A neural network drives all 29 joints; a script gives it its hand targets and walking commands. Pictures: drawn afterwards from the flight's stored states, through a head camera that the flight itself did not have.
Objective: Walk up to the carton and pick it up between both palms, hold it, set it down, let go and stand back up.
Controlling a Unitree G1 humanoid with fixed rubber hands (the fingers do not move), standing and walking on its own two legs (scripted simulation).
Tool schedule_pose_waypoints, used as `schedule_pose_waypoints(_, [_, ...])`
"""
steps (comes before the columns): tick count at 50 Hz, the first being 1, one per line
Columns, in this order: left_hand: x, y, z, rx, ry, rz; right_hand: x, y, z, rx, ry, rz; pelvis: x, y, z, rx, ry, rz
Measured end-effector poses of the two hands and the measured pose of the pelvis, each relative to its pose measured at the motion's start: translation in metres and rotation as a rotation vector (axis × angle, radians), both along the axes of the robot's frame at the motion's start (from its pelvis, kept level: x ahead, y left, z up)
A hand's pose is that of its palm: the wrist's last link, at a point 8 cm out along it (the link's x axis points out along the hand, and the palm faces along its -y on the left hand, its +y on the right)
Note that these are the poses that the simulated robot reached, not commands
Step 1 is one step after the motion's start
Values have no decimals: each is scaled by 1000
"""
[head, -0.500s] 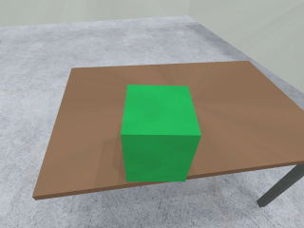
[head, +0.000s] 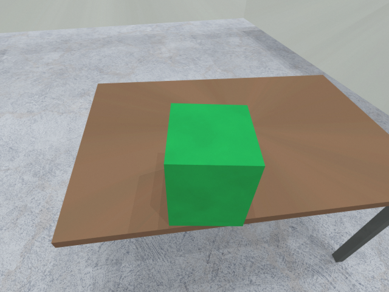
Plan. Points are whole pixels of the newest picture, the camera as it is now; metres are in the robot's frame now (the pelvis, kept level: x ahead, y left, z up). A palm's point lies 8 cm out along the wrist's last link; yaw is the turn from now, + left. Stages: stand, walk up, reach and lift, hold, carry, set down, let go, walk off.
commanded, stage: stand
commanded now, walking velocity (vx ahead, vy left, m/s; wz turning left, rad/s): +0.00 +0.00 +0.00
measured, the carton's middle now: (207, 166) +0.44 -0.02 +0.00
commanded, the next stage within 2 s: none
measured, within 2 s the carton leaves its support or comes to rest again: neither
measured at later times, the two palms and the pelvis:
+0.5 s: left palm out of the picture +0.06 +0.25 -0.12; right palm out of the picture +0.06 -0.27 -0.11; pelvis +0.02 -0.01 +0.00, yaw +0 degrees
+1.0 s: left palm out of the picture +0.06 +0.25 -0.12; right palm out of the picture +0.06 -0.27 -0.11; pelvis +0.03 -0.01 +0.00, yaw +0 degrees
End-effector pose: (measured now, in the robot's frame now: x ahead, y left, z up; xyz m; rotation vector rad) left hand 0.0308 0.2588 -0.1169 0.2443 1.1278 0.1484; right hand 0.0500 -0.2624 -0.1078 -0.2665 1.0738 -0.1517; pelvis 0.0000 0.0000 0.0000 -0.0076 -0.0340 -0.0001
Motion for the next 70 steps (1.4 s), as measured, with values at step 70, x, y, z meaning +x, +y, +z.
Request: schedule_pose_waypoints(70, [15,-14,-8,-7,116,41,2,-1,-10,10,137,-56,32,-8,5,4,13,1])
